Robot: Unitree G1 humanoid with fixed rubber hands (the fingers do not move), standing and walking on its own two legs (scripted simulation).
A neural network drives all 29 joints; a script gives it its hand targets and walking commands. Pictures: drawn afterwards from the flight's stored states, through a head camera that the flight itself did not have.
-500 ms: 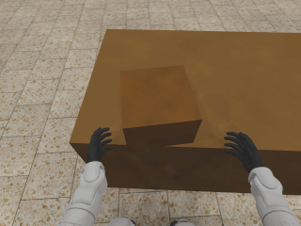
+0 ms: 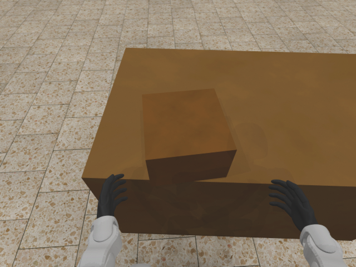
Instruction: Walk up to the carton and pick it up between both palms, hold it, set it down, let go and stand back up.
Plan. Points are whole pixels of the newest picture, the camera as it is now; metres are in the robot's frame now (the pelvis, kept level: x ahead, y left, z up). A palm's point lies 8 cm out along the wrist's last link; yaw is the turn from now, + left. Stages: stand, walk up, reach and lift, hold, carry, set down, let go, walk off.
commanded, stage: set down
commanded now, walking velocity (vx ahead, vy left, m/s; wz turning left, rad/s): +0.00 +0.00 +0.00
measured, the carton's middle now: (183, 135) +0.48 +0.03 -0.06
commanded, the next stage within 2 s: let go in 1.56 s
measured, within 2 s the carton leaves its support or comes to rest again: neither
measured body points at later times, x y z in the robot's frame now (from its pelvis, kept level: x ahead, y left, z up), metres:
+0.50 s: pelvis +0.02 +0.00 +0.01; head +0.05 +0.00 +0.46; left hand +0.24 +0.18 -0.04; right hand +0.25 -0.26 -0.04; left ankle +0.04 +0.13 -0.73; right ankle +0.06 -0.13 -0.73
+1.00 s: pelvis +0.04 +0.01 +0.01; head +0.07 +0.01 +0.46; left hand +0.24 +0.18 -0.06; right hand +0.25 -0.24 -0.05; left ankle +0.04 +0.13 -0.73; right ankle +0.06 -0.13 -0.73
